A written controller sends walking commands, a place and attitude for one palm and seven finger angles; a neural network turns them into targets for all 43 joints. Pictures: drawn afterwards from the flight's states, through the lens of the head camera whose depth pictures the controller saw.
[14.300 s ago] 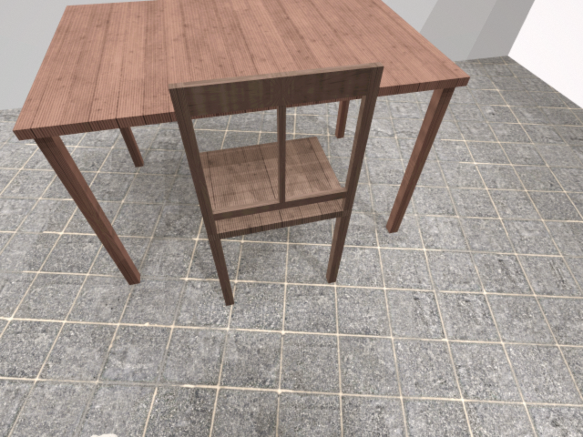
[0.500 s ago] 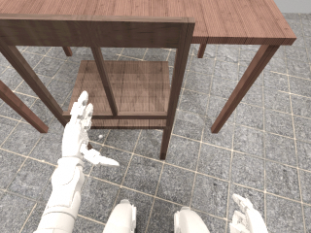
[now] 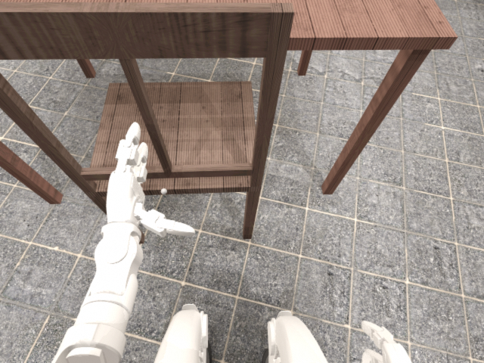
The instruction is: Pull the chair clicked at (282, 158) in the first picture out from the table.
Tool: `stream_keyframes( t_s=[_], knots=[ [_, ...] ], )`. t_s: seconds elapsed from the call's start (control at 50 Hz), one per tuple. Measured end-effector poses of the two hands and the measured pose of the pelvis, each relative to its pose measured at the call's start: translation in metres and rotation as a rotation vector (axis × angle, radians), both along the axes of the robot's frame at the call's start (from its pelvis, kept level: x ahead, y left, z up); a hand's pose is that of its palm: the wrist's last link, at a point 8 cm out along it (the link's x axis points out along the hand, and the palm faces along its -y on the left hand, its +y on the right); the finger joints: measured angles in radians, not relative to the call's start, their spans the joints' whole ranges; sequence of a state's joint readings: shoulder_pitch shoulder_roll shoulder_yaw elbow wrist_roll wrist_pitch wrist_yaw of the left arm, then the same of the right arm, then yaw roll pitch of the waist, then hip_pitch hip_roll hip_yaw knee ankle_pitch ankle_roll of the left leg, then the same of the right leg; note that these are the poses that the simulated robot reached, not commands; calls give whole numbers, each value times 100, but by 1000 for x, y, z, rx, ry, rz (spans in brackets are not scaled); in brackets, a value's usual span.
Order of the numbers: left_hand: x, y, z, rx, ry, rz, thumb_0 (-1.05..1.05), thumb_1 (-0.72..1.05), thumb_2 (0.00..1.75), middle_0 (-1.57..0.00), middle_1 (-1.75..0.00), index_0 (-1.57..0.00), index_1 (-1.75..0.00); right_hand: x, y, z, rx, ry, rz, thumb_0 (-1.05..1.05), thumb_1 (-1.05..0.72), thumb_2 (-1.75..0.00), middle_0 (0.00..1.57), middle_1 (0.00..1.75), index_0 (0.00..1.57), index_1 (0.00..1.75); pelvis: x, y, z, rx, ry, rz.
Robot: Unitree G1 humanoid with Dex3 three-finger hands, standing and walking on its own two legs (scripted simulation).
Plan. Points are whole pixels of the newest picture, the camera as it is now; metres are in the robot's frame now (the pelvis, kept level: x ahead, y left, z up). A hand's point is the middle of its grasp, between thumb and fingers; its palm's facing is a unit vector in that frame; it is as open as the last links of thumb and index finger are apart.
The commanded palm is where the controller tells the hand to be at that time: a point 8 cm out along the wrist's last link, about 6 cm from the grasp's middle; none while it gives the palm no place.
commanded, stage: aim the fingers beside a spindle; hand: left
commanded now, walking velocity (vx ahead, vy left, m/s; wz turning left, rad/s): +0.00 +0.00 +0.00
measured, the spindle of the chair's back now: (152, 125) +0.52 +0.16 +0.02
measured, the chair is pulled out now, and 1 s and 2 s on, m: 0.00 0.00 0.00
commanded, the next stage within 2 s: push the fingers through the gap in 0.64 s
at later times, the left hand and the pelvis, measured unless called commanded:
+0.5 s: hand (163, 192) +0.38 +0.13 +0.02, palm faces +0.03 -1.00 -0.02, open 16.9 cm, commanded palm +0.35 +0.18 +0.03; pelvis +0.00 +0.00 +0.00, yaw +0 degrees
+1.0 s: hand (165, 180) +0.40 +0.13 +0.03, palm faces +0.03 -1.00 -0.03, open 16.9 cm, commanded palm +0.38 +0.18 +0.03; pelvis +0.00 +0.00 +0.00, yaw +0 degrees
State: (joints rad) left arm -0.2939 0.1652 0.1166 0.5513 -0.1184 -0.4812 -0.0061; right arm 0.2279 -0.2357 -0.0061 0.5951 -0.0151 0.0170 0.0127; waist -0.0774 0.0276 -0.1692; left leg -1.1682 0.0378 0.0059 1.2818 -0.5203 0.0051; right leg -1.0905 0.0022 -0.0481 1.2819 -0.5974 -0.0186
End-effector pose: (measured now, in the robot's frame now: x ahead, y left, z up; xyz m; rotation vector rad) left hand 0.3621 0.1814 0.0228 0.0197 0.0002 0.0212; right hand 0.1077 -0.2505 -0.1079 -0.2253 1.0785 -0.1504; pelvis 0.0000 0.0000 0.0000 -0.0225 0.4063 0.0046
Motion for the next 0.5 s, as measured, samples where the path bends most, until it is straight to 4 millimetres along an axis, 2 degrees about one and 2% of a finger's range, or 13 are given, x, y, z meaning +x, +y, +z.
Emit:
stream_keyframes(
  t_s=[0.14, 0.36, 0.5],
  knots=[
    [-6, 0, 3, 6, 1, -4, -1, -50, 30, -6, -8, -6, -8, -1, 2, 0, 9, 8, 4, 1, -90, -90, 20, 30, 20, 30, 0, 0, 2, 0, -5, 3],
    [-3, -9, 3, 2, -11, -16, -1, -50, 30, -6, -8, -6, -8, 8, 1, 2, 3, -18, 16, 1, -90, -90, 20, 30, 20, 30, -2, 0, 1, -1, -5, 4],
    [-2, 1, -2, 4, 3, 13, -1, -50, 30, -6, -8, -6, -9, 10, 1, 2, 3, -22, 16, 1, -90, -90, 20, 30, 20, 30, -2, -1, -1, 0, -2, 1]
  ],
)
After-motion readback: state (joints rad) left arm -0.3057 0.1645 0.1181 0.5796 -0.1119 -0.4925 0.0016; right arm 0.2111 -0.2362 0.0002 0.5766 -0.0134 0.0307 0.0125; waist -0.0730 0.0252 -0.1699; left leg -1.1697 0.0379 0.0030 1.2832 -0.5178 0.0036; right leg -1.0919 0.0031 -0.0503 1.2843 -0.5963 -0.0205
